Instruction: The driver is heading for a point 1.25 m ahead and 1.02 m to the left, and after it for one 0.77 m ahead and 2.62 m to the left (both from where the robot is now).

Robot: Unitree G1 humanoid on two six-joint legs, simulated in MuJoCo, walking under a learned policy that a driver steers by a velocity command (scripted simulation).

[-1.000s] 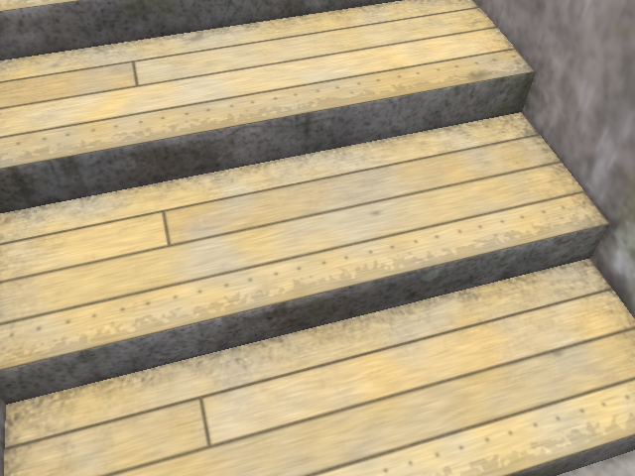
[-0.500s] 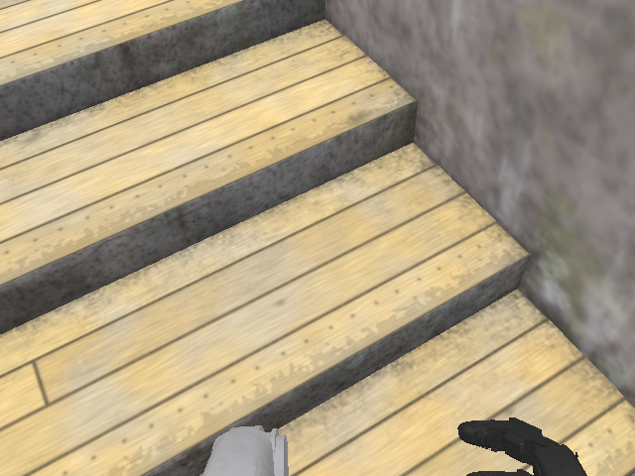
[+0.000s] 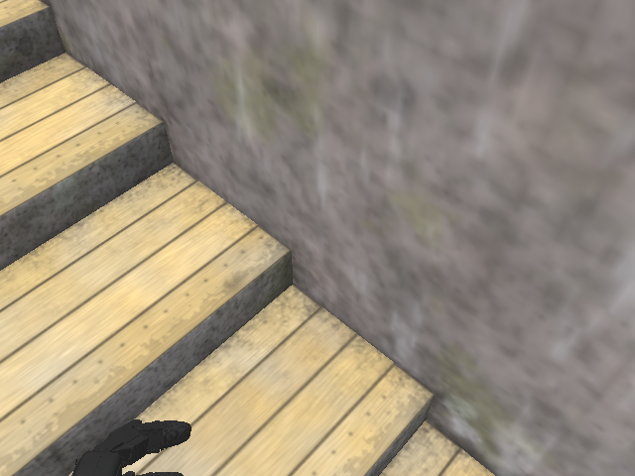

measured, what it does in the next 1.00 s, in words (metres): climbs, turning left: right foot, then left foot 0.12 m higher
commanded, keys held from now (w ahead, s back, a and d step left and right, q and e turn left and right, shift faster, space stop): w+q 1.00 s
